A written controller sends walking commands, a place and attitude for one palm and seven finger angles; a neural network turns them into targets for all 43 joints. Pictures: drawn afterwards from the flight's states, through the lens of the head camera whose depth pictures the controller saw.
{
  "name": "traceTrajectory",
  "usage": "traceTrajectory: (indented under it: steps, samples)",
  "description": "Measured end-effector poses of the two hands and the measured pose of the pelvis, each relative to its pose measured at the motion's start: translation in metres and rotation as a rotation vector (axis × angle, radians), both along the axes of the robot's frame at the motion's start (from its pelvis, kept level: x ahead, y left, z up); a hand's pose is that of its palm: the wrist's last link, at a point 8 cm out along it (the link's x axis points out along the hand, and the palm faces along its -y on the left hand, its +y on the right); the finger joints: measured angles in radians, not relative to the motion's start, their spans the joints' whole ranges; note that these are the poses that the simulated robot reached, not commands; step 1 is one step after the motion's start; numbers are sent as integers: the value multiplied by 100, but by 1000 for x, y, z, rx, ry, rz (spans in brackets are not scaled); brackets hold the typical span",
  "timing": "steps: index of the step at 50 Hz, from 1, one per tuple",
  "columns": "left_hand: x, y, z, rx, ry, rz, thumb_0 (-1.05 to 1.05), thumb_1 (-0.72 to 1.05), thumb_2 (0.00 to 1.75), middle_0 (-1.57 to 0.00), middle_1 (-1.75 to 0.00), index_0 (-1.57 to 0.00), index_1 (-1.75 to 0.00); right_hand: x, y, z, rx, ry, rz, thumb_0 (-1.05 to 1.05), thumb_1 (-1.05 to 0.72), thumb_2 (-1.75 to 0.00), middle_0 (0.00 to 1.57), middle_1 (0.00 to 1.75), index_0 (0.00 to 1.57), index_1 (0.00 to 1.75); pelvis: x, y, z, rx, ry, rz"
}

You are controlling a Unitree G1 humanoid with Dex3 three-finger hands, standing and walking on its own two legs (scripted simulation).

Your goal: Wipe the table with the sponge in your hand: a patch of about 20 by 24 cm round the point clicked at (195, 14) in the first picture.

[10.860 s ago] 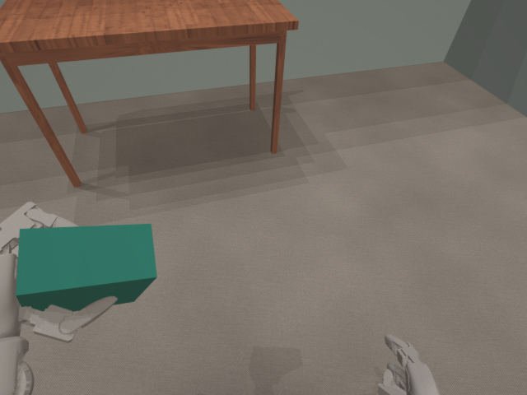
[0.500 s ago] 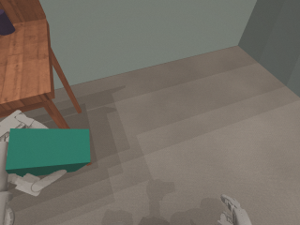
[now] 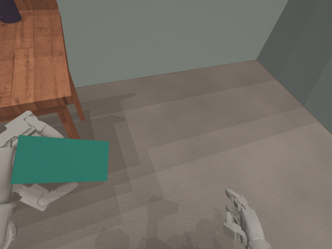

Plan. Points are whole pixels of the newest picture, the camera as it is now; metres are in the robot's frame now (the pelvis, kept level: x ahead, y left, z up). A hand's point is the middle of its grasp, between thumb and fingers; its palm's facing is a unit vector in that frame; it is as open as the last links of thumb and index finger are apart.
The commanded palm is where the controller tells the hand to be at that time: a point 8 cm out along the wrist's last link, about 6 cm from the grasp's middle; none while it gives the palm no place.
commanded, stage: come to a stop and stand still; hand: left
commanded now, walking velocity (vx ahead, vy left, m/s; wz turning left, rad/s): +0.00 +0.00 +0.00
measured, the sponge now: (73, 163) +0.23 +0.19 +0.14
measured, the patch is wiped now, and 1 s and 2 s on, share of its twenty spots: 0.00 0.00 0.00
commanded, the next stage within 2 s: look again from close up in 0.40 s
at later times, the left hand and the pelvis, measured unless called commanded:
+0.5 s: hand (17, 169) +0.20 +0.26 +0.17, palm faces +0.41 -0.83 -0.38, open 10.3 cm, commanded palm +0.14 +0.29 +0.18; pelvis -0.02 +0.00 +0.01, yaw +1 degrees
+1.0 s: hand (43, 164) +0.21 +0.22 +0.17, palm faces +0.39 -0.84 -0.38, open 10.3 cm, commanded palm +0.16 +0.26 +0.18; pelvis +0.00 -0.02 +0.01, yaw +1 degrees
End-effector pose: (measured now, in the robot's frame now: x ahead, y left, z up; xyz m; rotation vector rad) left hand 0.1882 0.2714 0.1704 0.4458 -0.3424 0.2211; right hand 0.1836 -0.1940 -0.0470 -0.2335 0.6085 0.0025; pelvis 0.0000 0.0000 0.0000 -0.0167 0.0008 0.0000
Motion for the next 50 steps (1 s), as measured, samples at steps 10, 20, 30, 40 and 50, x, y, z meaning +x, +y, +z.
traceTrajectory:
  steps: [10,20,30,40,50]
  samples:
    - [-28,46,25,32,-26,187,-1,-53,101,-71,-137,-72,-136,-16,16,-17,13,78,33,1,-90,-90,20,30,21,30,-12,15,3,-14,-1,4]
    - [-31,28,-9,-76,100,182,-1,-53,101,-71,-137,-72,-136,-32,-6,-12,-48,79,-20,2,-90,-90,20,30,21,30,-18,11,6,7,-18,14]
    - [-30,16,15,-10,18,160,-1,-52,101,-71,-137,-72,-136,-23,-25,-8,-53,57,-29,2,-90,-90,20,30,21,30,-13,-2,6,1,-3,15]
    - [-21,1,-6,-60,111,176,-1,-52,101,-71,-137,-72,-136,-13,-39,-12,-53,75,-33,2,-90,-90,20,30,21,30,-4,-16,7,-1,6,24]
    - [-17,-8,10,-26,61,156,-1,-52,101,-71,-137,-73,-136,-6,-49,-11,-47,77,-50,2,-90,-90,20,30,21,30,3,-25,7,-1,8,25]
